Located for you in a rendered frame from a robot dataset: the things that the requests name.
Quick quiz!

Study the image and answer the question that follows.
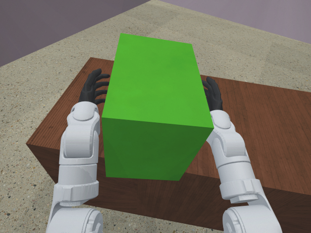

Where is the robot left upper arm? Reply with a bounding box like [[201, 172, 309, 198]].
[[47, 208, 103, 233]]

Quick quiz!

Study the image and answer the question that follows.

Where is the carton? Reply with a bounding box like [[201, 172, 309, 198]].
[[102, 33, 214, 181]]

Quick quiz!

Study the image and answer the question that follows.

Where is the left robot forearm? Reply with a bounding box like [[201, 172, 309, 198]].
[[46, 101, 100, 233]]

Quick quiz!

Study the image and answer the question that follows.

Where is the robot left hand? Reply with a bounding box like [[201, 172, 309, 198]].
[[78, 68, 110, 105]]

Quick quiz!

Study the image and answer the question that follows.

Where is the robot right hand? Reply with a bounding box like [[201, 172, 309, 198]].
[[202, 76, 223, 111]]

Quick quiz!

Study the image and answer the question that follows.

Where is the robot right upper arm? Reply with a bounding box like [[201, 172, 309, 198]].
[[223, 204, 281, 233]]

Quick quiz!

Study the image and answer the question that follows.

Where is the right robot forearm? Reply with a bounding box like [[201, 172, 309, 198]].
[[206, 110, 282, 233]]

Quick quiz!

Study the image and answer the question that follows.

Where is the pedestal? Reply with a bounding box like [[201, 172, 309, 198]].
[[26, 57, 311, 233]]

